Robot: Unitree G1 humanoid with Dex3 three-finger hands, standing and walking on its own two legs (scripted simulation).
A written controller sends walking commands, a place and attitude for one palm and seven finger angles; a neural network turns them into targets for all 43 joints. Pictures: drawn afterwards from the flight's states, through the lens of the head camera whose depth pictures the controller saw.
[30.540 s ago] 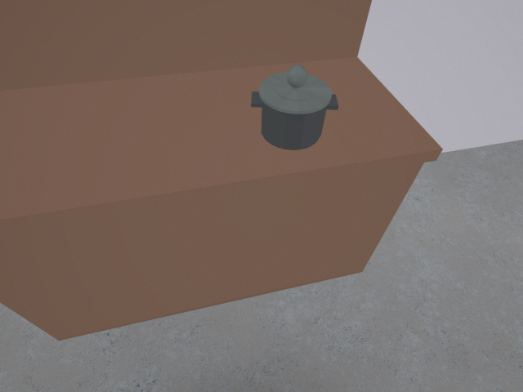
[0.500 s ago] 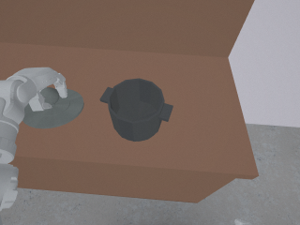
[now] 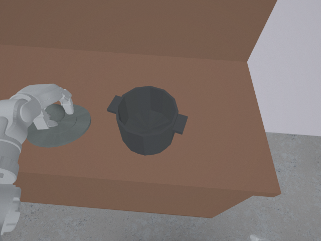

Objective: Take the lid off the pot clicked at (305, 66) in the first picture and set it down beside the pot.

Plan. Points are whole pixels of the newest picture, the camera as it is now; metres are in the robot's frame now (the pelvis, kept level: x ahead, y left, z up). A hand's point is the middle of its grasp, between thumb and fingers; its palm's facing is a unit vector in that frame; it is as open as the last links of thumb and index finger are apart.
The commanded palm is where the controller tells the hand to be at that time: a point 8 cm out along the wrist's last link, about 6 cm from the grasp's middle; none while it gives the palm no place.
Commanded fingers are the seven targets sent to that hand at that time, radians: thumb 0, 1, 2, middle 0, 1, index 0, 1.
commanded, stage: lower the lid onto the table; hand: left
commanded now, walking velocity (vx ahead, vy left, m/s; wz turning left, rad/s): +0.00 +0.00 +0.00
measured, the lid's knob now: (55, 112) +0.43 +0.30 +0.03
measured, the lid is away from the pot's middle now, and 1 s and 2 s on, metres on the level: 0.25 0.25 0.25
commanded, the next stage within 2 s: open the fingers wide in 0.62 s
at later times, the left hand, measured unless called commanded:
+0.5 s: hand (52, 120) +0.39 +0.29 +0.04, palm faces -0.49 -0.07 -0.87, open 7.5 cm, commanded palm +0.42 +0.29 +0.09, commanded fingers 0.00 0.57 1.12 -0.92 -0.89 -0.94 -0.90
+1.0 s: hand (54, 127) +0.39 +0.29 +0.02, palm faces -0.45 -0.05 -0.89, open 7.2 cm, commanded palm +0.41 +0.29 +0.08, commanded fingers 0.00 0.38 0.89 -0.69 -0.91 -0.70 -0.92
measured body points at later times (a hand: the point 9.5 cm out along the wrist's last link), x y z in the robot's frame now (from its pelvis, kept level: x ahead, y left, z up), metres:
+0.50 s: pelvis -0.01 -0.01 +0.00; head +0.06 +0.00 +0.44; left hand +0.42 +0.30 +0.09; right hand +0.06 -0.28 -0.13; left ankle -0.05 +0.06 -0.74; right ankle +0.00 -0.17 -0.74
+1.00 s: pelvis -0.03 -0.01 -0.01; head +0.05 +0.00 +0.43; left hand +0.40 +0.29 +0.07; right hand +0.00 -0.30 -0.13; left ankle -0.05 +0.06 -0.74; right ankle +0.00 -0.17 -0.74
